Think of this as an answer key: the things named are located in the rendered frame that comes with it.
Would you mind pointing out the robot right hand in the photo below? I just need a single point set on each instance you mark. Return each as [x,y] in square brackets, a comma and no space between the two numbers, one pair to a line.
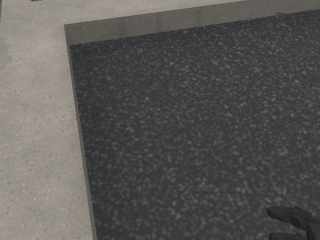
[299,218]

